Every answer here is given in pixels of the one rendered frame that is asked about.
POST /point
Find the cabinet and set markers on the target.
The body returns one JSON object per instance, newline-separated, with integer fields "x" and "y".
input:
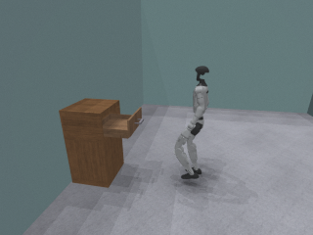
{"x": 94, "y": 159}

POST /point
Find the left robot upper arm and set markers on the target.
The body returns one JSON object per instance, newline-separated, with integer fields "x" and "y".
{"x": 199, "y": 94}

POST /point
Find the robot left forearm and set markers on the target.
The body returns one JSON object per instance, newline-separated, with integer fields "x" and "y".
{"x": 196, "y": 117}

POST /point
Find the robot right foot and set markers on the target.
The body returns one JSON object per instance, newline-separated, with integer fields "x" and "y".
{"x": 197, "y": 171}

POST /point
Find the drawer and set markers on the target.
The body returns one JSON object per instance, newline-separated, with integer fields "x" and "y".
{"x": 121, "y": 125}

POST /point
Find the robot left shin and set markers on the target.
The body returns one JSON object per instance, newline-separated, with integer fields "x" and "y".
{"x": 183, "y": 159}

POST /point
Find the left robot hand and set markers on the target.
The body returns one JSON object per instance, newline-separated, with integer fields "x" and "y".
{"x": 185, "y": 134}

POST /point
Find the handle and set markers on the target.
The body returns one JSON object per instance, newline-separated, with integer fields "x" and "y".
{"x": 140, "y": 121}

